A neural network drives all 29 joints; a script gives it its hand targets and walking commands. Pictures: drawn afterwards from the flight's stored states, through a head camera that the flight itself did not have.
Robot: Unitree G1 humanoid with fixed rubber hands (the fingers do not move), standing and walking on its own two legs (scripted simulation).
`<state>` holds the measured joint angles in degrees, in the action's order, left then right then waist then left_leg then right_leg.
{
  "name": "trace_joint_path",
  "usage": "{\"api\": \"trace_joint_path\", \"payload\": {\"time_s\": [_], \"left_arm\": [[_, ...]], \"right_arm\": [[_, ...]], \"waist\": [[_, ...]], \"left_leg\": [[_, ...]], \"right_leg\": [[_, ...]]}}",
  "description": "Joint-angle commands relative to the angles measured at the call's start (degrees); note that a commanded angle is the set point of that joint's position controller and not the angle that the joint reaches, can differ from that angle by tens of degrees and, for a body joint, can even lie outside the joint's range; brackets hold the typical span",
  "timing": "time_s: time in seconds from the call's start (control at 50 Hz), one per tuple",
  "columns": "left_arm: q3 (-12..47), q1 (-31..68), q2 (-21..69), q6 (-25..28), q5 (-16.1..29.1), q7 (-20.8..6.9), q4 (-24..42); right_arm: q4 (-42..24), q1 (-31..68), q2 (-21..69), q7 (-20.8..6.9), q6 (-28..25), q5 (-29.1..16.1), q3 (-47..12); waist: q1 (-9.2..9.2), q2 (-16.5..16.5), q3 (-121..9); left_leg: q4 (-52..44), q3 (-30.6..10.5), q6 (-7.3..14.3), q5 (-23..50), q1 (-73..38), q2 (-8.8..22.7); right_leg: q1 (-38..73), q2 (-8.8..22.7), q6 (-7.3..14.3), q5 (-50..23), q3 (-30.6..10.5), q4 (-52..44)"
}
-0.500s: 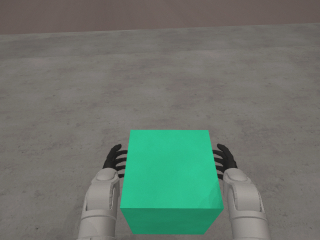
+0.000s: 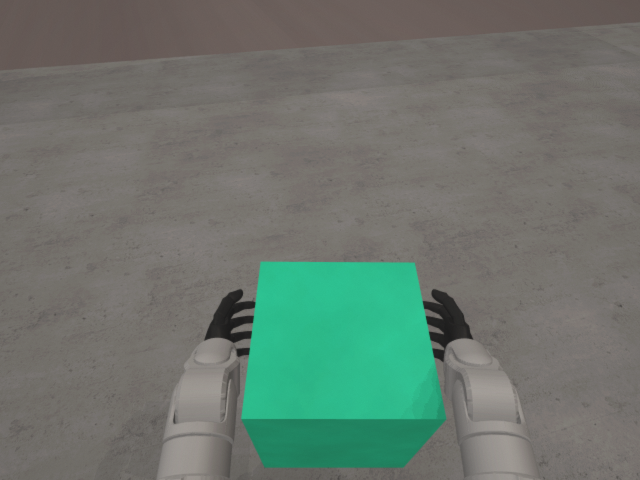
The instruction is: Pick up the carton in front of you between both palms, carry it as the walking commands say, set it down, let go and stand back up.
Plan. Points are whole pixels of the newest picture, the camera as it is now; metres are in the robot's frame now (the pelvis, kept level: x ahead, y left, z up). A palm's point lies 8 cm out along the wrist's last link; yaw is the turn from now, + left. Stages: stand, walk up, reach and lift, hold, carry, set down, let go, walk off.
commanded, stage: hold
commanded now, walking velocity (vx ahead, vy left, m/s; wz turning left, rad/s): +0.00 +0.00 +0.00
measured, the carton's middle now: (335, 370) +0.30 +0.00 -0.05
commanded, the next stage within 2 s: set down in 0.42 s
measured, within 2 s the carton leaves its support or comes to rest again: neither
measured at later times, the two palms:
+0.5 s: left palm (196, 332) +0.30 +0.18 +0.04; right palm (434, 343) +0.28 -0.12 +0.05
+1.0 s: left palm (223, 357) +0.36 +0.18 -0.13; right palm (401, 363) +0.34 -0.12 -0.12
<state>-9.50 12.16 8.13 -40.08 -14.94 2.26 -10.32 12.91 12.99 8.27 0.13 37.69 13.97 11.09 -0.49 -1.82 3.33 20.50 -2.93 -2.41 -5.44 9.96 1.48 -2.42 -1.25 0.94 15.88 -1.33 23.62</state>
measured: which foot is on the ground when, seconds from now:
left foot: down 0.00-1.00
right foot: down 0.00-1.00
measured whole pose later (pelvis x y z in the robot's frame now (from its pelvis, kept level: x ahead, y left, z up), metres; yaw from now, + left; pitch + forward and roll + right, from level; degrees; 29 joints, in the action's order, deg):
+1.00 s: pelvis -0.03 +0.02 -0.05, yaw -2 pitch +20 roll -1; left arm -24.7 36.1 4.5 -13.3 -20.0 -3.1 -32.0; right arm 29.2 33.7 13.0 3.2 12.1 18.1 26.4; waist 0.9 -2.8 5.8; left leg 44.5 -5.8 -1.7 -11.0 53.9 -1.0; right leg -47.0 -3.9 -1.2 21.4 -4.9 47.9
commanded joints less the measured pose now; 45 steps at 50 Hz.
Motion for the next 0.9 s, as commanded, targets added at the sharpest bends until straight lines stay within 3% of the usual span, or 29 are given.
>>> {"api": "trace_joint_path", "payload": {"time_s": [0.0,0.16,0.28,0.44,0.54,0.64,0.72,0.78,0.82,0.88], "left_arm": [[29.67,24.77,51.49,2.75,12.78,-14.12,2.23],[29.09,29.21,54.38,2.19,12.62,-15.78,-1.38],[29.52,32.17,55.46,1.63,13.50,-17.05,-2.07],[27.83,33.67,55.46,1.27,13.31,-17.37,-3.96],[21.85,39.42,54.48,2.66,11.01,-17.32,-10.46],[9.61,45.92,48.90,6.41,4.39,-16.65,-20.31],[0.99,45.89,40.83,10.91,-1.64,-15.21,-24.53],[-1.67,43.79,35.77,15.83,-4.16,-14.67,-25.96],[-0.52,43.63,35.47,19.72,-4.12,-14.85,-26.03],[5.13,46.24,39.10,25.59,-1.90,-15.53,-26.28]], "right_arm": [[-1.30,27.60,52.27,-13.16,-1.74,-13.16,-31.12],[3.09,30.03,53.47,-15.27,-1.74,-12.06,-27.64],[5.50,30.41,54.11,-15.76,-1.95,-10.70,-24.77],[6.50,32.82,53.89,-16.11,-2.05,-9.94,-23.18],[11.84,39.61,52.96,-16.39,-3.56,-7.23,-18.80],[20.18,46.37,50.35,-14.27,-7.07,-0.81,-8.53],[23.26,45.81,44.97,-10.72,-10.96,4.99,0.12],[23.18,43.33,41.41,-8.92,-15.25,7.03,3.14],[22.22,43.39,41.44,-8.35,-18.97,6.31,1.95],[21.82,45.74,45.59,-8.08,-24.84,2.95,-4.55]], "waist": [[2.84,-0.52,-14.94],[1.19,1.41,-14.19],[0.02,3.09,-15.07],[0.34,3.27,-15.07],[0.97,2.70,-12.88],[1.71,1.51,-9.49],[1.89,1.05,-8.93],[1.86,0.77,-11.63],[1.83,0.69,-16.16],[1.29,0.91,-26.52]], "left_leg": [[1.07,0.51,2.66,5.51,-15.63,-8.68],[0.02,0.17,1.93,1.91,-21.95,-6.87],[-1.33,-0.54,1.08,-0.97,-22.74,-5.39],[-2.16,-1.60,1.07,-2.77,-22.97,-4.47],[-1.18,-1.65,1.58,-8.56,-20.77,-4.65],[3.14,-0.67,2.56,-11.85,-15.06,-5.29],[7.86,0.76,2.88,-7.46,-7.85,-6.25],[12.36,1.25,3.06,-0.27,-1.65,-6.90],[15.99,1.25,3.01,5.11,1.20,-7.31],[22.43,0.93,2.99,12.01,3.81,-7.99]], "right_leg": [[-8.22,-2.27,-1.82,-13.83,-4.53,-6.72],[-15.88,-3.34,-0.04,-2.82,-3.72,-7.83],[-16.14,-4.20,1.03,-0.48,-3.59,-7.73],[-16.62,-4.35,1.20,0.31,-3.71,-7.46],[-19.70,-4.15,1.17,4.37,-3.28,-5.67],[-25.72,-4.28,0.84,7.94,-2.76,-1.45],[-30.31,-4.97,0.34,6.06,-2.13,2.51],[-34.49,-5.47,-0.68,2.00,-1.66,6.11],[-37.15,-6.13,-1.53,-1.28,-1.29,8.77],[-42.21,-7.17,-2.74,-6.84,-0.62,13.86]]}}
